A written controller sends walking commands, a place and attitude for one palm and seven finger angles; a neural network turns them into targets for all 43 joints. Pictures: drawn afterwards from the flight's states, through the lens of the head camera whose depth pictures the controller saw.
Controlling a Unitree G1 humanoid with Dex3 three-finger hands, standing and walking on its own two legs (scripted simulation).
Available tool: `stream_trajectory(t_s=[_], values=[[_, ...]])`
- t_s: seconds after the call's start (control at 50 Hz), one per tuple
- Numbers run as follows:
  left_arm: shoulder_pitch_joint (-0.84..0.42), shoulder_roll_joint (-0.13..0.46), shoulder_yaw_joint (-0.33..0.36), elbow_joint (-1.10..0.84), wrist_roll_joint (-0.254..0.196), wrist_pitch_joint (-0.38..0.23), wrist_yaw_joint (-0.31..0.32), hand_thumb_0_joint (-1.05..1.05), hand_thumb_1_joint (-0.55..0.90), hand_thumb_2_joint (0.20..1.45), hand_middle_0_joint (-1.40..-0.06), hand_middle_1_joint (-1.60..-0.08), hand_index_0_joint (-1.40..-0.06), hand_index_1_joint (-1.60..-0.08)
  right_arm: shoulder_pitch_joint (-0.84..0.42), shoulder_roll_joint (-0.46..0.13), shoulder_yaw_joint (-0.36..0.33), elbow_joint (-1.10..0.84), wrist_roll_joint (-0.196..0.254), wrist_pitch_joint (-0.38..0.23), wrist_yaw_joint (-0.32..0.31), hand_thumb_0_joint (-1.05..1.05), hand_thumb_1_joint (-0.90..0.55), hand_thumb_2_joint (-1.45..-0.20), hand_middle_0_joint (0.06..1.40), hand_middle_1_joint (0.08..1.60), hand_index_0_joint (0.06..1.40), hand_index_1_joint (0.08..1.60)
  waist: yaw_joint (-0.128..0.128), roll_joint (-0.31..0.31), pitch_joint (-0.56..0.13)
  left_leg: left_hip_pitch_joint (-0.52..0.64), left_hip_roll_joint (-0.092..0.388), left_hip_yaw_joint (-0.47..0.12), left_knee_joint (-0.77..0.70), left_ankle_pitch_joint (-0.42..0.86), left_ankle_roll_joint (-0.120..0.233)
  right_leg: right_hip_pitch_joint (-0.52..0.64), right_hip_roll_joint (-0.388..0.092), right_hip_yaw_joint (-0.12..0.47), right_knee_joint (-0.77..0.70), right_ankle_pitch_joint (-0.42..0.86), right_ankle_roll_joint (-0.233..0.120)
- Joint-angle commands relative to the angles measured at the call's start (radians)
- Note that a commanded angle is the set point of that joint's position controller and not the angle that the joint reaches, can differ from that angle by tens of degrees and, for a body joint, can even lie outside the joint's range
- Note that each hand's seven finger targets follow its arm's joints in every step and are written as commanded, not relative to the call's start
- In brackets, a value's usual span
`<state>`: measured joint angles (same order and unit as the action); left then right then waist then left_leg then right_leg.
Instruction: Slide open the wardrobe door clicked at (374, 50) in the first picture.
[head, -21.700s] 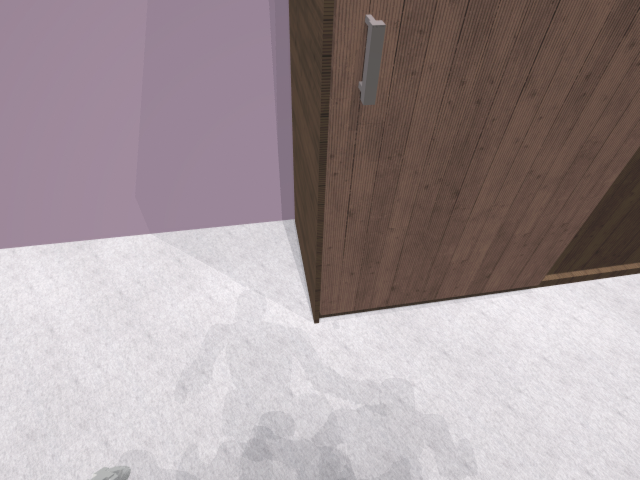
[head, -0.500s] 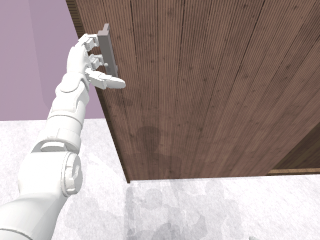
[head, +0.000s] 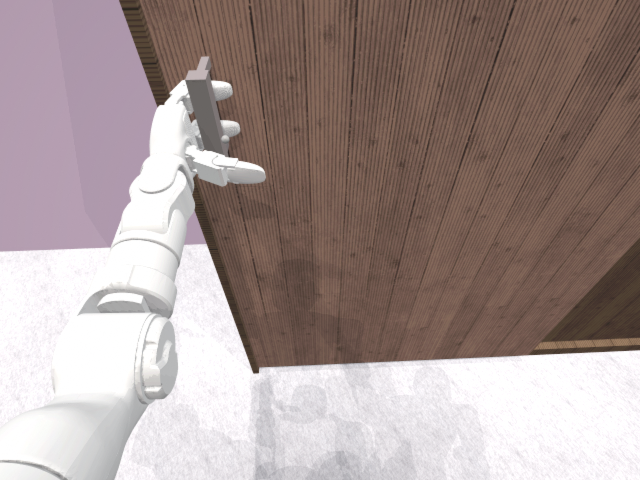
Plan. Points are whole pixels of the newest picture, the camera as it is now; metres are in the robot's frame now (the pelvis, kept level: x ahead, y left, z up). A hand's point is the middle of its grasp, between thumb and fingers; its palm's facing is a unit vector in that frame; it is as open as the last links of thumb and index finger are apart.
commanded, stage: slide the fingers in behind the handle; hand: left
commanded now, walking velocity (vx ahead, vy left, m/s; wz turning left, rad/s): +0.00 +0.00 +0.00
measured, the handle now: (213, 118) +0.53 +0.14 +0.19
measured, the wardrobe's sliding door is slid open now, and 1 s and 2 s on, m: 0.00 0.00 0.00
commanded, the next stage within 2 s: grip the handle and tug to test in 0.62 s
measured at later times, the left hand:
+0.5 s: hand (224, 142) +0.47 +0.11 +0.19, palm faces +0.02 -1.00 +0.00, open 14.2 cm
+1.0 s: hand (223, 142) +0.47 +0.11 +0.19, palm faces +0.03 -1.00 +0.00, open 12.3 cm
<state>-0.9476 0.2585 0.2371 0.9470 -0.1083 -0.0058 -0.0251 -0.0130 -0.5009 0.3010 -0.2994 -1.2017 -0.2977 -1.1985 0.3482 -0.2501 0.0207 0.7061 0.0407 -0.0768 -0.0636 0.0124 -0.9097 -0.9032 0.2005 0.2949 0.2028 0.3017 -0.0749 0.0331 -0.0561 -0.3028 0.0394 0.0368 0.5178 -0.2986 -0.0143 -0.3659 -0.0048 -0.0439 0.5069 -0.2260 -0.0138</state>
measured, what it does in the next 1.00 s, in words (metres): stands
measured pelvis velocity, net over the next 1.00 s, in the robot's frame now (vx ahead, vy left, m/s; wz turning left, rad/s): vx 0.00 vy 0.01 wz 0.01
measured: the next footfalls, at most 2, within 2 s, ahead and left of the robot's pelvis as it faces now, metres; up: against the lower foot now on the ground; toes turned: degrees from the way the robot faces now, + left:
none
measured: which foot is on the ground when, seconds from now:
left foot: down 0.00-1.00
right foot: down 0.00-1.00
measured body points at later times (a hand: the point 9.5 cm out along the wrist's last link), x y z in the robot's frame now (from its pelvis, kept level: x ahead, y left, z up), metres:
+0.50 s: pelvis -0.01 +0.00 +0.00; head +0.01 -0.01 +0.45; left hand +0.46 +0.17 +0.20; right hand +0.06 -0.25 -0.12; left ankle -0.02 +0.13 -0.74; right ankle +0.02 -0.11 -0.74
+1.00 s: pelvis +0.00 +0.01 +0.00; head +0.02 +0.00 +0.45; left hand +0.46 +0.17 +0.20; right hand +0.09 -0.25 -0.12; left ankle -0.02 +0.13 -0.74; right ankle +0.02 -0.11 -0.74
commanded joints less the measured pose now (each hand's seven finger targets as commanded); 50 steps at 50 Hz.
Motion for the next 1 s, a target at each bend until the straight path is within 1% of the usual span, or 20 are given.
stream_trajectory(t_s=[0.0, 0.02, 0.04, 0.12, 0.22, 0.26, 0.36, 0.4, 0.46, 0.52, 0.56, 0.64, 0.68, 0.7, 0.78, 0.82, 0.86, 0.9, 0.94, 0.98], values=[[-0.518, 0.167, 0.003, -0.239, -0.013, -0.072, 0.002, 0.0, -0.5, 0.3, -0.3, -1.2, -0.3, -1.2, 0.007, -0.125, -0.041, -0.106, -0.001, -0.036, -0.012, 0.0, -0.9, -0.9, 0.2, 0.3, 0.2, 0.3, 0.004, -0.042, -0.338, 0.075, -0.036, -0.003, -0.043, 0.294, 0.044, 0.217, 0.005, 0.013, -0.032, 0.36, -0.009], [-0.524, 0.184, 0.015, -0.229, -0.013, -0.07, 0.001, 0.0, -0.5, 0.3, -0.3, -1.2, -0.3, -1.2, 0.008, -0.128, -0.042, -0.104, 0.0, -0.036, -0.013, 0.0, -0.9, -0.9, 0.2, 0.3, 0.2, 0.3, 0.002, -0.069, -0.318, 0.064, -0.034, -0.005, -0.046, 0.269, 0.044, 0.208, 0.006, 0.013, -0.039, 0.335, -0.006], [-0.542, 0.16, -0.011, -0.214, -0.014, -0.065, -0.001, 0.0, -0.5, 0.3, -0.3, -1.2, -0.3, -1.2, 0.005, -0.128, -0.04, -0.1, 0.0, -0.035, -0.013, 0.0, -0.9, -0.9, 0.2, 0.3, 0.2, 0.3, -0.009, -0.07, -0.296, 0.055, -0.036, -0.006, -0.051, 0.236, 0.044, 0.192, 0.006, 0.014, -0.045, 0.306, -0.004], [-0.588, 0.127, -0.04, -0.241, -0.016, -0.073, 0.004, 0.0, -0.5, 0.3, -0.3, -1.2, -0.3, -1.2, 0.0, -0.125, -0.041, -0.097, 0.001, -0.047, -0.014, 0.0, -0.9, -0.9, 0.2, 0.3, 0.2, 0.3, -0.014, -0.024, -0.309, 0.082, -0.036, -0.011, -0.051, 0.223, 0.043, 0.168, 0.004, 0.015, -0.049, 0.271, -0.007], [-0.612, 0.137, -0.034, -0.202, -0.015, -0.086, 0.009, 0.0, -0.5, 0.3, -0.3, -1.2, -0.3, -1.2, 0.012, -0.129, -0.04, -0.082, -0.001, -0.057, -0.016, 0.0, -0.9, -0.9, 0.2, 0.3, 0.2, 0.3, -0.018, -0.053, -0.321, 0.073, -0.037, -0.019, -0.054, 0.205, 0.042, 0.168, 0.004, 0.014, -0.047, 0.25, -0.006], [-0.634, 0.102, -0.064, -0.199, -0.013, -0.092, 0.007, 0.0, -0.5, 0.3, -0.3, -1.2, -0.3, -1.2, 0.014, -0.125, -0.039, -0.079, -0.002, -0.061, -0.014, 0.0, -0.9, -0.9, 0.2, 0.3, 0.2, 0.3, -0.027, -0.031, -0.323, 0.084, -0.037, -0.019, -0.05, 0.218, 0.04, 0.152, 0.004, 0.012, -0.042, 0.26, -0.008], [-0.621, 0.093, -0.061, -0.197, -0.017, -0.107, 0.014, 0.0, -0.5, 0.3, -0.3, -1.2, -0.3, -1.2, 0.016, -0.126, -0.04, -0.075, -0.004, -0.071, -0.01, 0.0, -0.9, -0.9, 0.2, 0.3, 0.2, 0.3, -0.018, -0.025, -0.347, 0.1, -0.035, -0.023, -0.046, 0.234, 0.037, 0.151, 0.007, 0.011, -0.035, 0.266, -0.011], [-0.623, 0.09, -0.063, -0.191, -0.02, -0.112, 0.014, 0.0, -0.5, 0.3, -0.3, -1.2, -0.3, -1.2, 0.021, -0.128, -0.041, -0.071, -0.004, -0.073, -0.009, 0.0, -0.9, -0.9, 0.2, 0.3, 0.2, 0.3, -0.022, -0.058, -0.339, 0.094, -0.033, -0.027, -0.05, 0.234, 0.038, 0.154, 0.008, 0.008, -0.036, 0.264, -0.008], [-0.627, 0.111, -0.044, -0.23, -0.021, -0.119, 0.013, 0.0, -0.5, 0.3, -0.3, -1.2, -0.3, -1.2, 0.017, -0.126, -0.042, -0.073, -0.006, -0.076, -0.009, 0.0, -0.9, -0.9, 0.2, 0.3, 0.2, 0.3, -0.01, -0.026, -0.368, 0.107, -0.034, -0.023, -0.045, 0.263, 0.036, 0.173, 0.008, 0.011, -0.028, 0.295, -0.012], [-0.602, 0.111, -0.044, -0.234, -0.021, -0.118, 0.012, 0.0, -0.5, 0.3, -0.3, -1.2, -0.3, -1.2, 0.016, -0.127, -0.042, -0.074, -0.003, -0.075, -0.008, 0.0, -0.9, -0.9, 0.2, 0.3, 0.2, 0.3, -0.007, -0.044, -0.352, 0.105, -0.03, -0.026, -0.049, 0.278, 0.035, 0.175, 0.01, 0.006, -0.027, 0.301, -0.013], [-0.601, 0.075, -0.074, -0.248, -0.018, -0.115, 0.011, 0.0, -0.5, 0.3, -0.3, -1.2, -0.3, -1.2, 0.008, -0.12, -0.041, -0.076, -0.002, -0.077, -0.006, 0.0, -0.9, -0.9, 0.2, 0.3, 0.2, 0.3, -0.008, -0.008, -0.338, 0.116, -0.03, -0.023, -0.049, 0.285, 0.033, 0.164, 0.01, 0.006, -0.029, 0.304, -0.015], [-0.595, 0.071, -0.075, -0.283, -0.016, -0.107, 0.02, 0.0, -0.5, 0.3, -0.3, -1.2, -0.3, -1.2, 0.006, -0.121, -0.043, -0.078, -0.003, -0.078, -0.005, 0.0, -0.9, -0.9, 0.2, 0.3, 0.2, 0.3, -0.006, -0.026, -0.351, 0.129, -0.027, -0.027, -0.051, 0.305, 0.032, 0.17, 0.011, 0.002, -0.028, 0.311, -0.014], [-0.55, 0.082, -0.058, -0.281, -0.02, -0.102, 0.023, 0.0, -0.5, 0.3, -0.3, -1.2, -0.3, -1.2, 0.004, -0.125, -0.047, -0.081, -0.005, -0.076, -0.006, 0.0, -0.9, -0.9, 0.2, 0.3, 0.2, 0.3, 0.008, -0.05, -0.355, 0.126, -0.025, -0.028, -0.052, 0.323, 0.032, 0.194, 0.01, -0.002, -0.026, 0.318, -0.016], [-0.555, 0.06, -0.075, -0.306, -0.022, -0.099, 0.022, 0.0, -0.5, 0.3, -0.3, -1.2, -0.3, -1.2, -0.004, -0.12, -0.044, -0.083, -0.004, -0.077, -0.004, 0.0, -0.9, -0.9, 0.2, 0.3, 0.2, 0.3, 0.005, -0.022, -0.365, 0.142, -0.026, -0.027, -0.052, 0.341, 0.031, 0.188, 0.011, -0.001, -0.023, 0.336, -0.016], [-0.548, 0.106, -0.038, -0.295, -0.021, -0.079, 0.024, 0.0, -0.313, 0.38, -0.32, -1.227, -0.32, -1.227, -0.001, -0.126, -0.046, -0.079, -0.006, -0.067, -0.01, 0.0, -0.9, -0.9, 0.2, 0.3, 0.2, 0.3, 0.008, -0.076, -0.349, 0.12, -0.029, -0.02, -0.053, 0.332, 0.037, 0.214, 0.008, 0.0, -0.032, 0.349, -0.012], [-0.564, 0.062, -0.083, -0.312, -0.015, -0.07, 0.02, 0.0, -0.22, 0.42, -0.33, -1.24, -0.33, -1.24, -0.013, -0.117, -0.042, -0.083, 0.0, -0.064, -0.008, 0.0, -0.9, -0.9, 0.2, 0.3, 0.2, 0.3, -0.002, -0.026, -0.329, 0.129, -0.029, -0.017, -0.054, 0.332, 0.035, 0.188, 0.008, 0.003, -0.033, 0.347, -0.013], [-0.562, 0.063, -0.074, -0.318, -0.011, -0.067, 0.025, 0.0, -0.127, 0.46, -0.34, -1.253, -0.34, -1.253, -0.01, -0.114, -0.043, -0.082, -0.004, -0.066, -0.007, 0.0, -0.9, -0.9, 0.2, 0.3, 0.2, 0.3, 0.005, -0.01, -0.345, 0.144, -0.029, -0.02, -0.049, 0.347, 0.033, 0.183, 0.008, 0.001, -0.031, 0.351, -0.015], [-0.527, 0.082, -0.055, -0.301, -0.015, -0.059, 0.028, 0.0, -0.033, 0.5, -0.35, -1.267, -0.35, -1.267, -0.015, -0.117, -0.042, -0.082, -0.003, -0.059, -0.009, 0.0, -0.9, -0.9, 0.2, 0.3, 0.2, 0.3, 0.008, -0.033, -0.339, 0.136, -0.029, -0.021, -0.051, 0.352, 0.034, 0.196, 0.008, 0.001, -0.033, 0.357, -0.015], [-0.554, 0.051, -0.084, -0.293, -0.018, -0.051, 0.022, 0.0, 0.06, 0.54, -0.36, -1.28, -0.36, -1.28, -0.018, -0.113, -0.04, -0.084, -0.002, -0.057, -0.01, 0.0, -0.9, -0.9, 0.2, 0.3, 0.2, 0.3, -0.002, -0.052, -0.323, 0.126, -0.031, -0.02, -0.053, 0.327, 0.035, 0.189, 0.009, -0.001, -0.036, 0.347, -0.012], [-0.543, 0.09, -0.052, -0.308, -0.017, -0.055, 0.025, 0.0, 0.153, 0.58, -0.37, -1.293, -0.37, -1.293, -0.014, -0.12, -0.044, -0.086, -0.007, -0.054, -0.012, 0.0, -0.9, -0.9, 0.2, 0.3, 0.2, 0.3, 0.008, -0.053, -0.348, 0.134, -0.03, -0.022, -0.051, 0.354, 0.036, 0.214, 0.006, -0.001, -0.032, 0.361, -0.015]])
